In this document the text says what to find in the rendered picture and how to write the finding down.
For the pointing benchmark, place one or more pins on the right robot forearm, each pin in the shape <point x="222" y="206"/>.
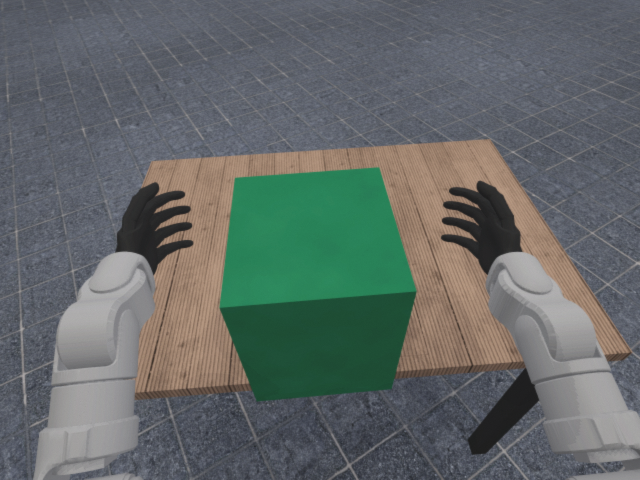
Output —
<point x="584" y="408"/>

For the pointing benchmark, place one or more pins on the right robot hand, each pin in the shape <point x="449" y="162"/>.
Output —
<point x="496" y="233"/>

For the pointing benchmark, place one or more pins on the left robot hand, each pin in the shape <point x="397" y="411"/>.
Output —
<point x="139" y="223"/>

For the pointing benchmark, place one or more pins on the table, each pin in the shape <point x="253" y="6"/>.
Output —
<point x="185" y="347"/>

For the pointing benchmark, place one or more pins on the carton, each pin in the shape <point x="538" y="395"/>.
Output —
<point x="317" y="291"/>

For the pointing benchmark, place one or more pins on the left robot forearm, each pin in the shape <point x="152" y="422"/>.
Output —
<point x="91" y="415"/>

